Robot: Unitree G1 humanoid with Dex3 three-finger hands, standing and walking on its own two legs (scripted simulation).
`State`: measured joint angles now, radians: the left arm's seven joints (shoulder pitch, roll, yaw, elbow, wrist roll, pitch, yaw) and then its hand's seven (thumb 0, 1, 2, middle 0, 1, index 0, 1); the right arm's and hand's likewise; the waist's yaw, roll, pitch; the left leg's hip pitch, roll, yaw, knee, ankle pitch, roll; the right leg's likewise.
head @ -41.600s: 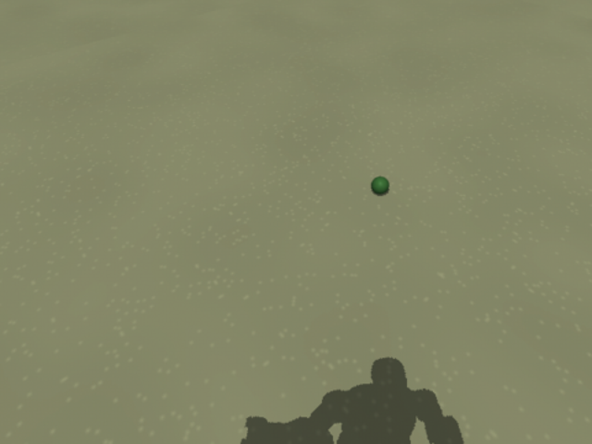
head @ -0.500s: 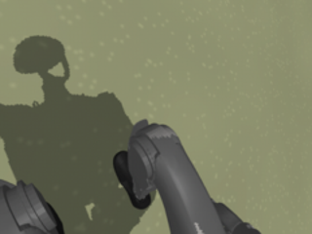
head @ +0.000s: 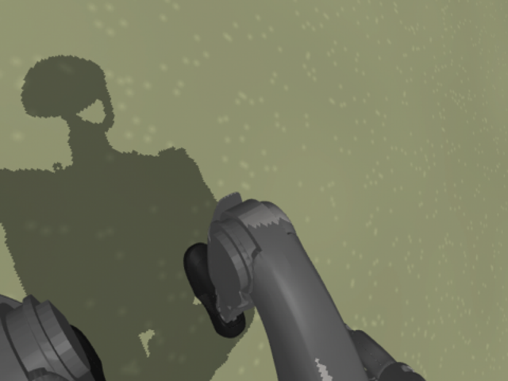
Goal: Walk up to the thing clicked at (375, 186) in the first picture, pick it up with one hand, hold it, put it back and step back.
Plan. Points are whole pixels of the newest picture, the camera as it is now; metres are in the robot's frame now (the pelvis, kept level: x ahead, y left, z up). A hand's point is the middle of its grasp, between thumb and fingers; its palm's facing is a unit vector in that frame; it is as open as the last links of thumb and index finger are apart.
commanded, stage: rest palm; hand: left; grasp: from above
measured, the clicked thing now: out of the picture +0.50 +0.39 -0.27
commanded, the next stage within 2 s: go down in 1.80 s
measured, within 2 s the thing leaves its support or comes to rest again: neither
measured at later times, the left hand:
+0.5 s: hand out of the picture +0.48 +0.38 -0.24, palm faces -0.44 -0.16 -0.88, open 13.7 cm
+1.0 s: hand out of the picture +0.48 +0.38 -0.24, palm faces -0.44 -0.17 -0.88, open 13.5 cm
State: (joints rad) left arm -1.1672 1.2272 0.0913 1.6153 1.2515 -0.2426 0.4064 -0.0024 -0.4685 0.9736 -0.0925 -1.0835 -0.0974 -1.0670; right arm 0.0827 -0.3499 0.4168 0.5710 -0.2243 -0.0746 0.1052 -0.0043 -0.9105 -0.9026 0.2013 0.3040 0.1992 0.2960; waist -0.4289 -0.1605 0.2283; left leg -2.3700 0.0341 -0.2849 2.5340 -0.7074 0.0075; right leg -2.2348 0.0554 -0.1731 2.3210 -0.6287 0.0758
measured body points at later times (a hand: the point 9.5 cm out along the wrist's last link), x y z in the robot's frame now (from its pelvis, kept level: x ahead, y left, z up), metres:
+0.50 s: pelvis +0.00 +0.00 +0.00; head +0.30 +0.14 +0.30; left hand +0.50 +0.38 -0.19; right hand +0.05 -0.25 -0.05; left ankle +0.06 +0.13 -0.28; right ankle +0.13 -0.12 -0.28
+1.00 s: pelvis +0.00 +0.00 +0.00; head +0.30 +0.14 +0.30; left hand +0.50 +0.38 -0.19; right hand +0.06 -0.25 -0.05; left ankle +0.06 +0.13 -0.28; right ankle +0.13 -0.12 -0.28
